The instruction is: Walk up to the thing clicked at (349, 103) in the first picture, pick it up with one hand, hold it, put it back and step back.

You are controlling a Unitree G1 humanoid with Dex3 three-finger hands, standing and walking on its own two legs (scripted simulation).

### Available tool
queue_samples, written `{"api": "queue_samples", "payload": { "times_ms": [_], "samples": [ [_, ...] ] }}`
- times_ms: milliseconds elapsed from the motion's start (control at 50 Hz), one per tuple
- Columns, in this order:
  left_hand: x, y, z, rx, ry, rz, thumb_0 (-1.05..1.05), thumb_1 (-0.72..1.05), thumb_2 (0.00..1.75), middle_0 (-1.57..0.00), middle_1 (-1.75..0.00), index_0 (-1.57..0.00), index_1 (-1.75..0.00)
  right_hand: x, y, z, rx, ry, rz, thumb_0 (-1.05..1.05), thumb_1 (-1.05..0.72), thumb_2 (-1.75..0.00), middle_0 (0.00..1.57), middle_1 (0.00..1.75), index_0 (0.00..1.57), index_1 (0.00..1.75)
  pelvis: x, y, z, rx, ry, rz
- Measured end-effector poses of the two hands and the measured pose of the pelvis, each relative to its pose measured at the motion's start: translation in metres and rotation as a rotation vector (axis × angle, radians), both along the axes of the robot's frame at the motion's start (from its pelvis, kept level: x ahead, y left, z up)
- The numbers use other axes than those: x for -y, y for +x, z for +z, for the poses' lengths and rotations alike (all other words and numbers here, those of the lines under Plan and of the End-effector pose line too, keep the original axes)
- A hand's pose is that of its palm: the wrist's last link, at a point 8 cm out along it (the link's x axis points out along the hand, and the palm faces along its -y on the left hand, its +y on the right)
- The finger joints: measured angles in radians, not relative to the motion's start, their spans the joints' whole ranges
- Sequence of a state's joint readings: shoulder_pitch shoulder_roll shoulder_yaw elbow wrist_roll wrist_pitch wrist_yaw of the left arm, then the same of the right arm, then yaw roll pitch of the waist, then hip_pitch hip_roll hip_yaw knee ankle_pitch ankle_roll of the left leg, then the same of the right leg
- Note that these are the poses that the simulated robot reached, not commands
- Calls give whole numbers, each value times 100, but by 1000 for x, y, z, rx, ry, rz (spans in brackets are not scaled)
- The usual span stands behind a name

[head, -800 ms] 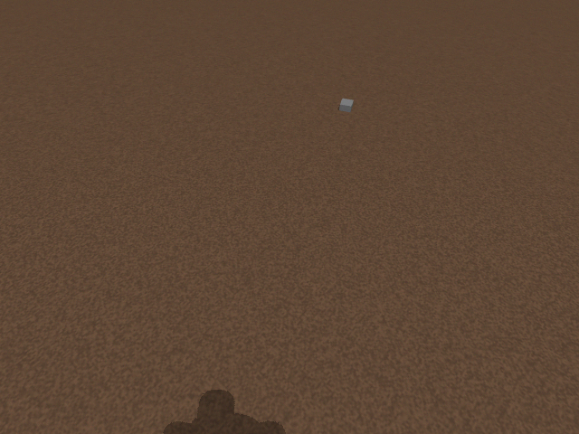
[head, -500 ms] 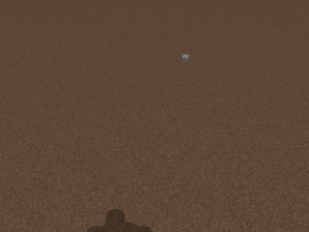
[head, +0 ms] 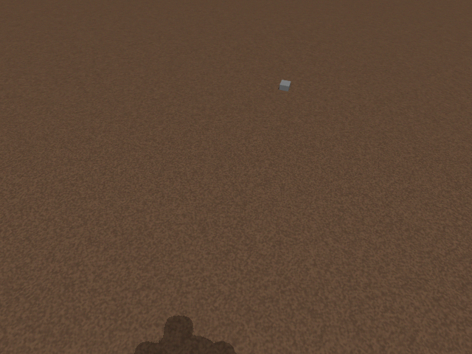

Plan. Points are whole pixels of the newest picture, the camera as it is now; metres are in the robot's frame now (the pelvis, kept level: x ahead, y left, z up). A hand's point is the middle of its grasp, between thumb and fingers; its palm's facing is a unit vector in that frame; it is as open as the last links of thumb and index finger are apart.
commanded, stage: stand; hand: left
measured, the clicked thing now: (285, 85) +2.23 -0.43 -0.76
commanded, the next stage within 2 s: walk up in 0.32 s
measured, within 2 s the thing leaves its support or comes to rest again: neither
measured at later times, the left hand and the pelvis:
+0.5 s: hand out of the picture +0.12 +0.25 -0.14, palm faces -0.11 -0.93 -0.35, open 7.4 cm; pelvis +0.02 -0.02 +0.00, yaw -4 degrees
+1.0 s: hand (179, 308) +0.28 +0.11 -0.15, palm faces -0.16 -0.93 -0.34, open 7.4 cm; pelvis +0.23 -0.15 -0.01, yaw -13 degrees
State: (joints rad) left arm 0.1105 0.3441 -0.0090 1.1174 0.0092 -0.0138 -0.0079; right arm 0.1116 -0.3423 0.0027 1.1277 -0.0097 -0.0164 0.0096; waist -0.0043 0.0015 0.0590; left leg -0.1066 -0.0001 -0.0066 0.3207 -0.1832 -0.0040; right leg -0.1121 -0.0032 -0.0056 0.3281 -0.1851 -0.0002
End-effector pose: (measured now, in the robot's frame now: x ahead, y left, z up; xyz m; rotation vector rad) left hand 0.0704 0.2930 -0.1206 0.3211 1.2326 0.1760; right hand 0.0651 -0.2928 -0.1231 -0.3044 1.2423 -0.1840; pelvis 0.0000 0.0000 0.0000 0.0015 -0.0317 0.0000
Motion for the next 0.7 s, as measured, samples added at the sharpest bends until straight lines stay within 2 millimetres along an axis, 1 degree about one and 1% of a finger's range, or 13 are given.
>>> {"api": "queue_samples", "payload": {
  "times_ms": [320,380,440,500,560,620,660,700],
  "samples": [
    [2,4,2,19,-1,6,0,90,90,-20,-30,-21,-30,2,7,2,24,-5,5,0,-91,-90,20,29,21,30,2,2,0,8,0,0],
    [-2,7,3,27,-19,-10,0,90,90,-20,-30,-21,-30,8,7,6,76,3,-4,0,-91,-90,20,30,21,30,3,5,-2,-7,12,-31],
    [-5,19,8,5,-3,-54,0,90,90,-20,-30,-21,-30,26,2,10,137,-12,-43,0,-90,-90,20,30,21,30,9,10,-3,-18,17,-67],
    [-4,46,19,35,14,-88,0,90,90,-20,-30,-21,-30,52,-9,14,123,-44,-72,0,-90,-90,20,30,21,30,22,20,-3,-13,21,-77],
    [4,76,29,78,31,-112,0,90,90,-20,-30,-21,-30,83,-15,13,84,-69,-100,0,-90,-90,20,30,21,30,40,37,-5,-4,22,-102],
    [18,106,34,97,62,-133,0,90,90,-20,-30,-21,-30,117,-6,4,80,-83,-132,1,-90,-90,20,30,21,30,63,60,-13,2,34,-131],
    [32,126,33,107,92,-147,0,90,90,-20,-30,-21,-30,142,8,-6,93,-86,-153,1,-90,-90,20,30,21,30,82,78,-23,5,45,-152],
    [49,143,28,134,116,-143,0,90,90,-20,-30,-20,-30,165,26,-19,95,-92,-155,1,-90,-90,20,30,21,30,99,93,-34,10,11,-158]
  ]
}}
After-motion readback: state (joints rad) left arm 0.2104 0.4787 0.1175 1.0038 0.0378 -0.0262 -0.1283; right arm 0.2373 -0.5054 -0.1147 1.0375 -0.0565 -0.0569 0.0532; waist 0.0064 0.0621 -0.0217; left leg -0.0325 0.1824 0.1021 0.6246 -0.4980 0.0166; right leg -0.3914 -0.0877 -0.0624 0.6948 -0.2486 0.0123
